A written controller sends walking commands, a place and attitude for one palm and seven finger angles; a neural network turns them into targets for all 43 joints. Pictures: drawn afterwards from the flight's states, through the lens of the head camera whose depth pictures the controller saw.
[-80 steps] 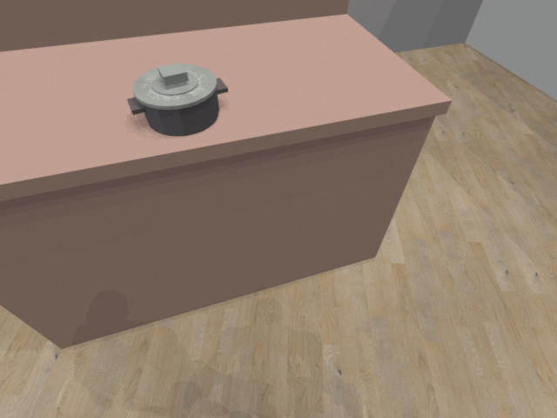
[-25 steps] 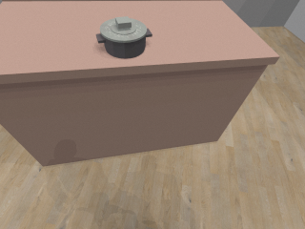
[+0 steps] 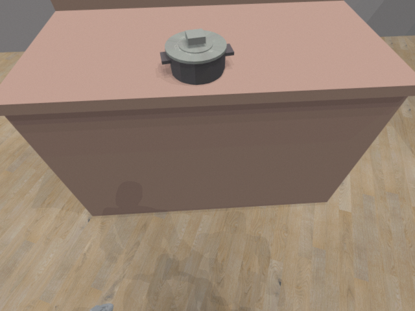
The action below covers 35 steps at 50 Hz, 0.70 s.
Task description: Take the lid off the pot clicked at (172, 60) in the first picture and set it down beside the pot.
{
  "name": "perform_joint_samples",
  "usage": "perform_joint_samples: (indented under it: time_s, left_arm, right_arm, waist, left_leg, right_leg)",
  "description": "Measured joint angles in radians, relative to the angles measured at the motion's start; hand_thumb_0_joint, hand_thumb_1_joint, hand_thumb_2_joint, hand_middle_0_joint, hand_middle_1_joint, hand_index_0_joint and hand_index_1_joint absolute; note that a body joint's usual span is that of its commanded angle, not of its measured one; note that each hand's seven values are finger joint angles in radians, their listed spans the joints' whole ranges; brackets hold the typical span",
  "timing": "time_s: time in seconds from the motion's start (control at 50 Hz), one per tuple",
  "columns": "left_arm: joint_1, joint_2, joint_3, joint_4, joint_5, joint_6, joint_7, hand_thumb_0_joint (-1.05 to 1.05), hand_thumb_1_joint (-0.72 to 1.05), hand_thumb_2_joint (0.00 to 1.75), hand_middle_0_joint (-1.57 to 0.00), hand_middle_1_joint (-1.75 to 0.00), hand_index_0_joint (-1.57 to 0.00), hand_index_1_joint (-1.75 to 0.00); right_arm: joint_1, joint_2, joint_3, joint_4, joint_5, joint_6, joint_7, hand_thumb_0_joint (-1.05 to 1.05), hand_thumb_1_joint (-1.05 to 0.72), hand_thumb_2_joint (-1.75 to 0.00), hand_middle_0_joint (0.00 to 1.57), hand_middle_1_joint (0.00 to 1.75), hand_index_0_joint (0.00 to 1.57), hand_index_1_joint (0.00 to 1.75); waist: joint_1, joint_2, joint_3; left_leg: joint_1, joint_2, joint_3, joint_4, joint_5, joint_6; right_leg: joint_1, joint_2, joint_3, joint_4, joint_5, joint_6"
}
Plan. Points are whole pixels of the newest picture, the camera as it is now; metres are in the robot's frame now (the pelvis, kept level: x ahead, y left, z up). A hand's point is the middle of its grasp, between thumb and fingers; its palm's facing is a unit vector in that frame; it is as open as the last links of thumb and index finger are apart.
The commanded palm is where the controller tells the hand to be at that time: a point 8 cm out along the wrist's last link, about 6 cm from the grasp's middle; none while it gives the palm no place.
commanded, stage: take the last steps up to it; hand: left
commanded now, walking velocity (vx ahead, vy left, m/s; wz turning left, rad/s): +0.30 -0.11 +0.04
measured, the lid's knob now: (195, 36) +0.79 +0.06 +0.12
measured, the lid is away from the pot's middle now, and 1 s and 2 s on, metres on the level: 0.00 0.00 0.00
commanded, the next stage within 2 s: come to a stop and stand still in 0.84 s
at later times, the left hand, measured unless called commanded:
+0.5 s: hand out of the picture -0.02 +0.16 -0.18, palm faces +0.13 -0.99 -0.11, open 7.4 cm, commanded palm none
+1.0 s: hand (168, 205) +0.40 +0.13 -0.17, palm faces -0.04 -0.97 -0.22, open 7.4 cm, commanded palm none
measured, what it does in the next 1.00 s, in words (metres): walks ahead: left foot, then right foot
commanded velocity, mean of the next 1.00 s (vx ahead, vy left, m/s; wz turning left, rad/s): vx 0.20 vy -0.08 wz -0.03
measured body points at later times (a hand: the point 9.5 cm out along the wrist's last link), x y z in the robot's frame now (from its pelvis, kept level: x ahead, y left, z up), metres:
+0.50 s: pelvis +0.11 +0.01 -0.01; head +0.13 +0.04 +0.44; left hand -0.03 +0.21 -0.17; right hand +0.20 -0.21 -0.15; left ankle +0.12 +0.11 -0.74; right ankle -0.01 -0.11 -0.71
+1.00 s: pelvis +0.28 -0.05 -0.02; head +0.33 -0.07 +0.43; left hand +0.41 +0.18 -0.15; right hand +0.20 -0.27 -0.18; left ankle +0.14 +0.10 -0.68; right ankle +0.36 -0.14 -0.74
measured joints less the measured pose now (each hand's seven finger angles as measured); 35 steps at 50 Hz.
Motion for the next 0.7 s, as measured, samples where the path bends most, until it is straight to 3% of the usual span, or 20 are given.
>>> perform_joint_samples:
  time_s: [0.04, 0.08, 0.14, 0.22, 0.34, 0.44, 0.5, 0.56, 0.62, 0.7]
  left_arm:
    - [0.010, -0.012, -0.003, 0.003, 0.005, -0.014, 0.005, 0.00, 0.91, 0.90, -0.19, -0.29, -0.20, -0.30]
    - [0.034, -0.023, -0.010, 0.003, 0.009, -0.020, 0.000, 0.00, 0.91, 0.90, -0.20, -0.29, -0.20, -0.30]
    - [0.089, -0.034, -0.011, 0.012, 0.010, -0.036, -0.004, 0.00, 0.91, 0.90, -0.20, -0.29, -0.20, -0.30]
    - [0.173, -0.047, -0.013, 0.048, 0.013, -0.061, -0.011, 0.00, 0.91, 0.90, -0.20, -0.29, -0.20, -0.30]
    - [0.285, -0.066, -0.016, 0.114, 0.021, -0.071, -0.015, 0.00, 0.91, 0.90, -0.20, -0.29, -0.20, -0.30]
    - [0.350, -0.066, -0.012, 0.174, 0.018, -0.061, -0.022, 0.00, 0.90, 0.90, -0.20, -0.29, -0.20, -0.30]
    - [0.351, -0.058, -0.006, 0.208, 0.013, -0.043, -0.029, 0.00, 0.91, 0.90, -0.20, -0.29, -0.20, -0.30]
    - [0.312, -0.041, 0.007, 0.211, 0.021, -0.027, -0.034, 0.01, 0.91, 0.90, -0.20, -0.29, -0.20, -0.30]
    - [0.245, -0.023, 0.022, 0.177, 0.023, -0.029, -0.042, 0.01, 0.91, 0.90, -0.19, -0.29, -0.20, -0.30]
    - [0.153, -0.002, 0.034, 0.117, 0.024, -0.030, -0.045, 0.00, 0.91, 0.90, -0.19, -0.29, -0.20, -0.30]
  right_arm:
    - [-0.007, -0.010, -0.004, 0.011, 0.006, 0.005, 0.001, 0.01, -0.91, -0.90, 0.20, 0.30, 0.21, 0.30]
    - [-0.004, -0.016, -0.011, 0.016, 0.000, 0.011, 0.004, 0.01, -0.91, -0.90, 0.20, 0.30, 0.20, 0.30]
    - [0.003, -0.022, -0.018, 0.030, -0.010, 0.009, 0.018, 0.01, -0.91, -0.90, 0.20, 0.30, 0.20, 0.30]
    - [0.010, -0.024, -0.024, 0.042, -0.014, -0.003, 0.028, 0.01, -0.91, -0.90, 0.19, 0.30, 0.20, 0.30]
    - [-0.023, -0.011, -0.024, 0.056, -0.010, -0.006, 0.028, 0.01, -0.91, -0.90, 0.19, 0.30, 0.20, 0.30]
    - [-0.067, 0.019, -0.010, 0.042, -0.007, -0.045, 0.024, 0.01, -0.91, -0.90, 0.19, 0.30, 0.20, 0.30]
    - [-0.080, 0.051, 0.000, 0.030, -0.012, -0.085, 0.011, 0.01, -0.91, -0.90, 0.19, 0.30, 0.20, 0.30]
    - [-0.042, 0.075, 0.002, 0.026, -0.007, -0.100, -0.008, 0.00, -0.92, -0.90, 0.20, 0.30, 0.20, 0.30]
    - [0.002, 0.065, -0.003, 0.043, -0.003, -0.111, -0.023, -0.01, -0.95, -0.90, 0.20, 0.30, 0.21, 0.30]
    - [0.064, 0.059, 0.006, 0.082, -0.002, -0.110, -0.023, -0.01, -0.95, -0.90, 0.20, 0.30, 0.21, 0.30]
  waist:
    - [0.009, 0.022, 0.001]
    - [0.011, 0.034, -0.005]
    - [0.019, 0.033, -0.018]
    - [0.024, 0.023, -0.030]
    - [0.054, 0.001, -0.025]
    - [0.074, -0.030, -0.009]
    - [0.070, -0.068, 0.006]
    - [0.055, -0.081, -0.007]
    - [0.048, -0.081, -0.015]
    - [0.046, -0.077, -0.021]
  left_leg:
    - [-0.030, 0.012, -0.002, 0.083, -0.073, -0.017]
    - [-0.081, 0.026, 0.021, 0.242, -0.194, -0.025]
    - [-0.146, 0.065, 0.060, 0.463, -0.185, -0.027]
    - [-0.184, 0.124, 0.088, 0.556, -0.122, -0.032]
    - [-0.183, 0.172, 0.127, 0.428, -0.133, -0.037]
    - [-0.084, 0.152, 0.179, 0.153, -0.081, -0.019]
    - [-0.044, 0.137, 0.215, 0.152, -0.075, -0.003]
    - [0.025, 0.130, 0.233, 0.092, -0.101, -0.007]
    - [0.102, 0.121, 0.237, -0.018, -0.069, -0.012]
    - [0.180, 0.121, 0.242, -0.116, -0.054, -0.021]
  right_leg:
    - [0.024, 0.016, -0.013, -0.035, -0.008, -0.053]
    - [0.044, 0.020, -0.033, -0.046, -0.017, -0.078]
    - [0.098, 0.021, -0.051, -0.112, -0.001, -0.088]
    - [0.159, 0.027, -0.070, -0.179, 0.009, -0.094]
    - [0.220, 0.033, -0.078, -0.219, -0.016, -0.088]
    - [0.236, 0.022, -0.067, -0.149, -0.100, -0.060]
    - [0.108, 0.000, -0.035, 0.203, -0.192, -0.077]
    - [-0.065, -0.010, -0.027, 0.531, -0.132, -0.085]
    - [-0.196, -0.039, -0.025, 0.613, -0.024, -0.068]
    - [-0.316, -0.067, -0.018, 0.575, 0.066, -0.046]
